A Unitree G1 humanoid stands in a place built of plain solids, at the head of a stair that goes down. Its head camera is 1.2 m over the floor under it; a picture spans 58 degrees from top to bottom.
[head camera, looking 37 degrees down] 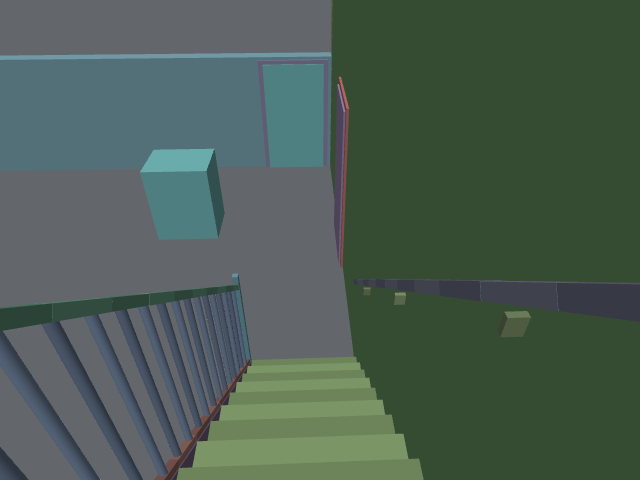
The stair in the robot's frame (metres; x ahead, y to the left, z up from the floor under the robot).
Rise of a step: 0.19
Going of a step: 0.21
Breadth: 0.97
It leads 2 degrees to the left of straight ahead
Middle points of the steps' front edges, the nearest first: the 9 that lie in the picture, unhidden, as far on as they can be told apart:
0.86 0.08 -0.57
1.07 0.09 -0.77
1.28 0.10 -0.96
1.50 0.11 -1.15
1.71 0.11 -1.34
1.92 0.12 -1.53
2.13 0.13 -1.73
2.35 0.14 -1.92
2.56 0.15 -2.11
